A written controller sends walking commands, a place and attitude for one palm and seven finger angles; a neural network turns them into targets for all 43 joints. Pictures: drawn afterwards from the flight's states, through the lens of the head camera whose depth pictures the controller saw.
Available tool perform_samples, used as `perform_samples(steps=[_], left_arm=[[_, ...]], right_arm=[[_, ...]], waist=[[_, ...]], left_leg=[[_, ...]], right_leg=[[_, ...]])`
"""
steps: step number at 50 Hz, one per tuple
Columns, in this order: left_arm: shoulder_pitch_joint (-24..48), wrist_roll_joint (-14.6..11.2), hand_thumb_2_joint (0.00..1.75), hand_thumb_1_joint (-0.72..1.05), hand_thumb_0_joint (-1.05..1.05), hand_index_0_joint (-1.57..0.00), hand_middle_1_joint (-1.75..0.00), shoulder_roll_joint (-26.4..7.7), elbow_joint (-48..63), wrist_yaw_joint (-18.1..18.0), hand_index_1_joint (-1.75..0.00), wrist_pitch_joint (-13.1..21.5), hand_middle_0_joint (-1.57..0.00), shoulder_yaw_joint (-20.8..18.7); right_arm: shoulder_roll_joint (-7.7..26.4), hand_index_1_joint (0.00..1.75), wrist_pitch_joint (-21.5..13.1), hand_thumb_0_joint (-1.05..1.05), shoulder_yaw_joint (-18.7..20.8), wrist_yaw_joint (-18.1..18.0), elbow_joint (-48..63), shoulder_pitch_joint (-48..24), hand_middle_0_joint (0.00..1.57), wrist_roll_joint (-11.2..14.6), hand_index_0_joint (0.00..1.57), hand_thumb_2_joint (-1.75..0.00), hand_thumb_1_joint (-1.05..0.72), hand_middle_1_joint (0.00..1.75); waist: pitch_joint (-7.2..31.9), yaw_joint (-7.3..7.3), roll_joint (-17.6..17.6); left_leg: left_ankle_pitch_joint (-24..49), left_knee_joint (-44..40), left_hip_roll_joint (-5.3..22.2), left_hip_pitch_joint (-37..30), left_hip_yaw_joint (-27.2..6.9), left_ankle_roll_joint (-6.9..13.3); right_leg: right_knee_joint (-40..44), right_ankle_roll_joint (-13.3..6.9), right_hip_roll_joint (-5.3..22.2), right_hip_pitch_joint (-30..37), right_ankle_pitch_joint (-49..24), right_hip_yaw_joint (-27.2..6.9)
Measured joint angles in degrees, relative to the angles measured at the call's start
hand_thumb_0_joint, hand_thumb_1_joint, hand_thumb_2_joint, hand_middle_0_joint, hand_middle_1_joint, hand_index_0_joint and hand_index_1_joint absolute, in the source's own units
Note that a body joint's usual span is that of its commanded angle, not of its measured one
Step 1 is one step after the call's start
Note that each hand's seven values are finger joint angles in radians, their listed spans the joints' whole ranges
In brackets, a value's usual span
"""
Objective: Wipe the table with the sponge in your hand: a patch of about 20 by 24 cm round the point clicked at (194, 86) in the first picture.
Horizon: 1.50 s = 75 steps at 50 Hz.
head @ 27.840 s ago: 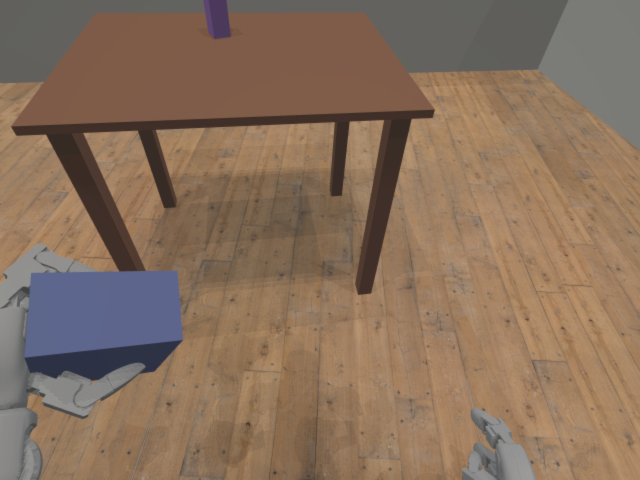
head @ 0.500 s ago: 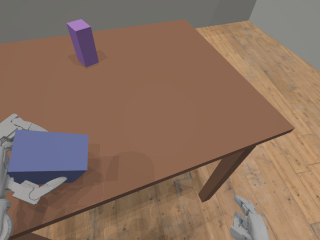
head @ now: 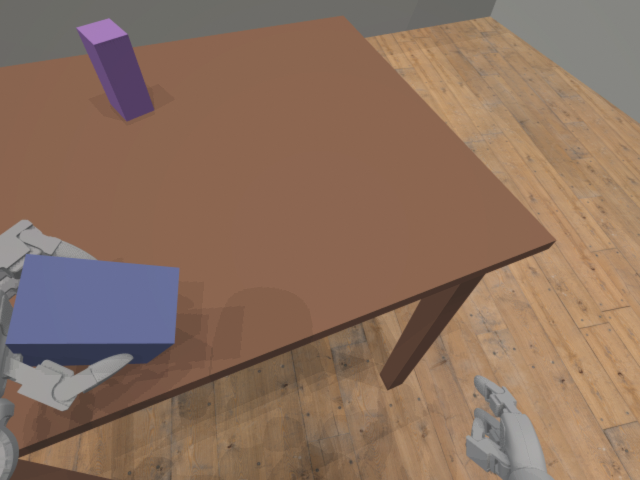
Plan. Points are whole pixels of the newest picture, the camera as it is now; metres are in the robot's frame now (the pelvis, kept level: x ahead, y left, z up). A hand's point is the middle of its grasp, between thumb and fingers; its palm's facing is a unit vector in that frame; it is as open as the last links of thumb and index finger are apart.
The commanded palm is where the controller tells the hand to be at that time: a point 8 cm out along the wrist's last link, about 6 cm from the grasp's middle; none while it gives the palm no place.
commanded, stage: shuffle to correct the standing spot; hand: left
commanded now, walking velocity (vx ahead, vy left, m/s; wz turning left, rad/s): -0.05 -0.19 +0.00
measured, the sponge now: (118, 320) +0.23 +0.21 +0.13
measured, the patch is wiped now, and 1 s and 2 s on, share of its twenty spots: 0.00 0.00 0.00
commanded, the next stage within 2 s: come to a stop and stand still in 0.20 s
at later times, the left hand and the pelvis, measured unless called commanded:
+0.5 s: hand (4, 284) +0.23 +0.28 +0.18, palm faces +0.42 -0.76 -0.49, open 10.6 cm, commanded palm +0.15 +0.28 +0.18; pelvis -0.01 +0.00 +0.00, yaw +0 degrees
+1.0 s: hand out of the picture +0.20 +0.32 +0.17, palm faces +0.43 -0.84 -0.32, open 10.6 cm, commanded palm +0.14 +0.35 +0.18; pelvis -0.01 +0.07 +0.00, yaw +0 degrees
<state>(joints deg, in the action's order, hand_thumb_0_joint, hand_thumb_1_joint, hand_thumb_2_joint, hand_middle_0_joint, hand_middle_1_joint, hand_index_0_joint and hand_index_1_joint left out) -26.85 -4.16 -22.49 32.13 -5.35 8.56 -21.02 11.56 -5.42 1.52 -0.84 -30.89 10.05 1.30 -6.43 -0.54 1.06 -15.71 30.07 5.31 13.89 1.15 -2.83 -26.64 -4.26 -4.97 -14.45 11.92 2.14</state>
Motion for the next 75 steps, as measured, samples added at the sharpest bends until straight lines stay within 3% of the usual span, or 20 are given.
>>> perform_samples(steps=[8,14,19,21,23,25,27,30,33,37,44,51,63,75], left_arm=[[-2.4,-0.8,1.03,-0.55,-0.01,-0.70,-1.31,-1.4,1.7,-0.1,-1.30,0.0,-0.70,-0.8],[-3.0,-0.8,1.03,-0.55,-0.01,-0.70,-1.31,-2.2,1.4,-0.1,-1.30,0.0,-0.70,-1.4],[-2.7,-0.6,1.03,-0.55,-0.01,-0.70,-1.31,-1.6,0.7,-0.5,-1.30,-0.3,-0.70,-1.0],[4.8,2.6,1.03,-0.55,-0.01,-0.71,-1.30,-6.0,-3.5,2.9,-1.30,1.6,-0.70,-2.1],[10.2,2.2,1.03,-0.55,-0.01,-0.71,-1.30,-8.6,-8.5,3.2,-1.30,4.0,-0.70,-4.9],[11.2,1.1,1.03,-0.55,-0.01,-0.70,-1.30,-7.2,-11.0,2.1,-1.30,4.5,-0.70,-6.6],[9.3,0.5,1.03,-0.55,-0.01,-0.70,-1.31,-3.9,-10.7,1.1,-1.30,4.2,-0.70,-5.8],[3.9,0.7,1.03,-0.55,-0.01,-0.70,-1.31,0.9,-8.2,0.8,-1.30,4.0,-0.70,-0.9],[-0.2,1.4,1.03,-0.55,-0.01,-0.70,-1.31,2.8,-6.6,1.5,-1.30,3.8,-0.70,3.7],[-0.5,1.2,1.03,-0.55,-0.01,-0.71,-1.30,1.5,-6.0,1.2,-1.30,3.9,-0.70,3.7],[7.6,2.6,1.03,-0.55,-0.01,-0.70,-1.30,0.8,-7.4,-1.0,-1.30,4.0,-0.70,-1.5],[5.8,3.3,1.03,-0.55,-0.01,-0.70,-1.31,3.5,-6.3,-0.6,-1.30,4.2,-0.70,1.3],[4.1,3.1,1.03,-0.55,-0.01,-0.70,-1.31,1.0,-3.1,-0.7,-1.30,3.5,-0.70,0.2],[2.0,2.8,1.03,-0.55,-0.01,-0.70,-1.31,1.3,-4.3,-0.8,-1.30,3.0,-0.70,0.8]], right_arm=[[0.6,0.30,0.7,0.01,0.8,-0.5,-0.6,1.0,0.20,0.1,0.20,-0.90,-0.91,0.30],[0.4,0.30,0.9,0.01,0.7,-0.8,-0.9,1.3,0.20,0.2,0.20,-0.90,-0.91,0.30],[0.2,0.30,0.8,0.01,0.3,-0.7,-0.9,1.2,0.20,0.4,0.20,-0.90,-0.91,0.30],[-0.5,0.30,-2.1,0.01,1.1,-1.4,-2.7,2.6,0.20,-0.9,0.20,-0.90,-0.91,0.30],[-0.5,0.30,-2.9,0.01,0.4,-1.0,-3.0,2.8,0.20,-1.0,0.20,-0.90,-0.91,0.30],[0.3,0.30,-3.7,0.01,-0.1,-0.2,-2.4,2.5,0.20,-0.7,0.20,-0.90,-0.91,0.30],[1.3,0.30,-4.4,0.01,0.0,0.5,-1.5,2.4,0.20,-0.5,0.20,-0.90,-0.91,0.30],[2.0,0.30,-4.7,0.01,0.2,1.0,-1.4,2.2,0.20,0.0,0.20,-0.90,-0.91,0.30],[1.3,0.30,-4.2,0.01,-0.2,0.6,-2.0,2.8,0.20,-0.2,0.20,-0.90,-0.91,0.30],[-0.5,0.30,-3.3,0.01,-1.7,-0.5,-2.8,3.7,0.20,-0.7,0.20,-0.90,-0.91,0.30],[-1.8,0.30,-4.9,0.02,-3.0,0.0,-2.4,3.6,0.20,-0.4,0.20,-0.90,-0.91,0.30],[-2.5,0.30,-4.8,0.02,-3.7,1.4,-2.8,2.2,0.20,-0.5,0.20,-0.90,-0.91,0.30],[-1.5,0.30,-4.0,0.01,-2.6,0.6,-1.8,0.7,0.20,-0.7,0.20,-0.90,-0.91,0.30],[-1.1,0.30,-2.1,0.01,-2.1,-0.1,-1.7,0.7,0.20,-0.2,0.20,-0.90,-0.91,0.30]], waist=[[0.8,1.17,0.1],[0.8,1.03,0.0],[0.7,0.82,-0.3],[0.3,-2.11,0.5],[0.3,-2.91,1.3],[0.4,-2.41,1.1],[0.7,-1.55,0.1],[1.5,-0.41,-1.5],[2.8,0.23,-1.4],[3.0,-0.68,1.2],[1.4,-2.34,2.3],[2.3,-1.85,1.1],[-0.4,-1.47,2.3],[0.9,-1.19,1.2]], left_leg=[[-0.7,0.9,0.5,0.6,-0.5,0.0],[-0.6,0.8,0.7,0.5,-0.5,-0.7],[-0.8,1.2,0.7,0.7,-0.6,0.2],[0.7,0.4,0.3,0.5,-0.3,1.1],[1.7,-0.6,-0.1,0.7,0.1,1.8],[1.6,-1.7,-0.6,0.1,1.0,0.9],[1.6,-1.2,-1.4,0.1,2.0,0.6],[0.8,0.0,-2.4,0.0,2.8,1.8],[0.4,0.8,-3.1,0.1,2.3,2.8],[1.1,-0.3,-4.0,-0.6,2.4,3.6],[1.3,-0.3,-5.8,-1.3,2.5,5.2],[0.6,-0.5,-6.2,-2.0,2.6,6.0],[0.9,-1.7,-6.3,-2.7,2.0,6.0],[1.2,-2.9,-6.2,-3.5,2.0,5.7]], right_leg=[[-1.3,-0.8,-0.5,-0.7,1.0,0.5],[-1.3,-0.7,-0.7,-0.6,1.0,0.5],[-0.8,-0.7,-0.7,-0.4,0.7,0.6],[0.1,-0.6,-0.4,-0.1,-0.1,0.4],[0.4,-0.4,0.0,-0.7,-0.9,0.2],[-0.4,0.1,0.6,-1.4,-1.0,-0.7],[-2.0,1.2,1.5,-2.1,-0.4,-1.6],[-3.1,2.2,2.4,-1.9,0.2,-2.4],[-2.5,2.8,3.0,-1.2,0.1,-2.2],[-1.4,3.6,3.8,-0.4,-0.4,-2.4],[-1.5,4.9,5.4,0.5,-1.1,-2.9],[0.2,6.2,5.9,1.8,-0.9,-3.1],[2.7,6.3,5.9,3.4,-1.6,-2.4],[3.3,6.1,5.8,3.9,-1.6,-2.4]])
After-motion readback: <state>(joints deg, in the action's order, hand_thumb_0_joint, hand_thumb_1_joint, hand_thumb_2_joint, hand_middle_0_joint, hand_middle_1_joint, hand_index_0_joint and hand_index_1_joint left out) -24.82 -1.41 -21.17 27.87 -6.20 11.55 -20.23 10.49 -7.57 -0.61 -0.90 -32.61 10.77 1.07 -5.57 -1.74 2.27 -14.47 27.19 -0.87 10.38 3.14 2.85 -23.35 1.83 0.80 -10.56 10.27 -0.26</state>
